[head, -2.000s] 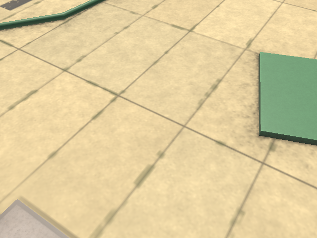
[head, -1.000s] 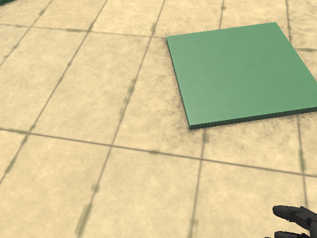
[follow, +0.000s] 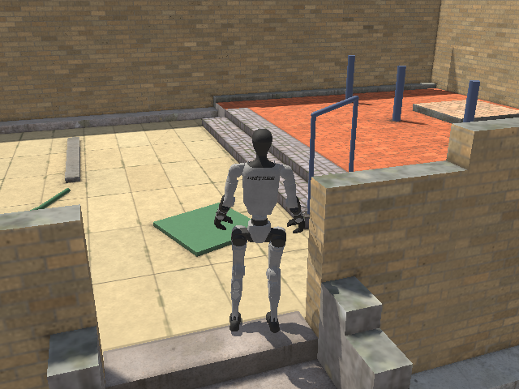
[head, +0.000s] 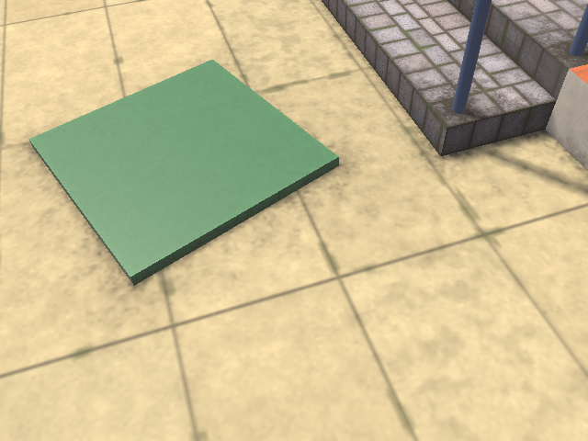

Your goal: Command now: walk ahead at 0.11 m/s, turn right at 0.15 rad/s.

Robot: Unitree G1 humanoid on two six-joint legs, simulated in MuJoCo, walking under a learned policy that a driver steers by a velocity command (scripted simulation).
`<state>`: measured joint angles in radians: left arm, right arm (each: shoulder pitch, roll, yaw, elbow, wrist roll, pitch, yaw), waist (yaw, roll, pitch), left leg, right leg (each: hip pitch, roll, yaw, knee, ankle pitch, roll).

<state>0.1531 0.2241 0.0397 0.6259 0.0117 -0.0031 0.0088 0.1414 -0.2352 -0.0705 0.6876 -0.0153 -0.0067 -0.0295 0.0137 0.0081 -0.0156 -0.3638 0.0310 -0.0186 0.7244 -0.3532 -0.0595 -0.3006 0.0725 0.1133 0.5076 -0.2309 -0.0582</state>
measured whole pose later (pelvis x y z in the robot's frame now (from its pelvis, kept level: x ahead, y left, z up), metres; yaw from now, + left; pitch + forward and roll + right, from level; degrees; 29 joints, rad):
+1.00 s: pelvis +0.46 +0.02 -0.01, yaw +2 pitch +3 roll -3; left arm 0.34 0.28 0.07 0.83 -0.01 -0.08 0.00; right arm 0.07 -0.24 -0.02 0.68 0.03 -0.06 0.03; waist 0.06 0.05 0.01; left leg -0.67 0.08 0.00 0.63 0.02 0.06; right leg 0.05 0.06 -0.11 0.24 -0.36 -0.02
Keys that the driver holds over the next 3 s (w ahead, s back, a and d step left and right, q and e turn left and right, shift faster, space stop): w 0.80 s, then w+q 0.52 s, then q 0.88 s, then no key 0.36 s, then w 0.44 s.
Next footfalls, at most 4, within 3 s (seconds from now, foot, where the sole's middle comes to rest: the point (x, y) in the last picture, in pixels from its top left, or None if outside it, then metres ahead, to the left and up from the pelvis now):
0.10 left None -0.01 0.14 -0.78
0.54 right None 0.35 -0.09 -0.78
1.06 left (263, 376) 0.67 0.14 -0.78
1.52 right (314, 272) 0.98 0.02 -0.78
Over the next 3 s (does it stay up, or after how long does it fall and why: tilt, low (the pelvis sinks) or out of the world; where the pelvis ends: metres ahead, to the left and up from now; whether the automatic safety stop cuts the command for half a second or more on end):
stays up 0.88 0.18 0.01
